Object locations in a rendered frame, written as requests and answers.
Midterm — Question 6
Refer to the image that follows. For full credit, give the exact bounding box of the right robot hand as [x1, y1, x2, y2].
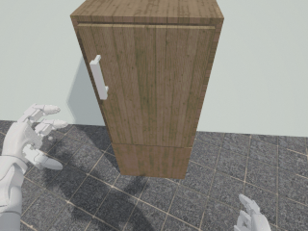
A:
[234, 193, 271, 231]

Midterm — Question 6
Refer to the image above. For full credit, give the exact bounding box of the handle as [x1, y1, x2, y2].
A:
[90, 55, 109, 100]

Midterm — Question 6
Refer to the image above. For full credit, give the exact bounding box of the left robot hand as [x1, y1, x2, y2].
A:
[1, 103, 68, 170]

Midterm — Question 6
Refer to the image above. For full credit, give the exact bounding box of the cupboard door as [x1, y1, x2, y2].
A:
[77, 23, 216, 148]

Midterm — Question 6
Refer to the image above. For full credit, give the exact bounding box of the left robot forearm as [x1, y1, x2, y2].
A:
[0, 155, 28, 231]

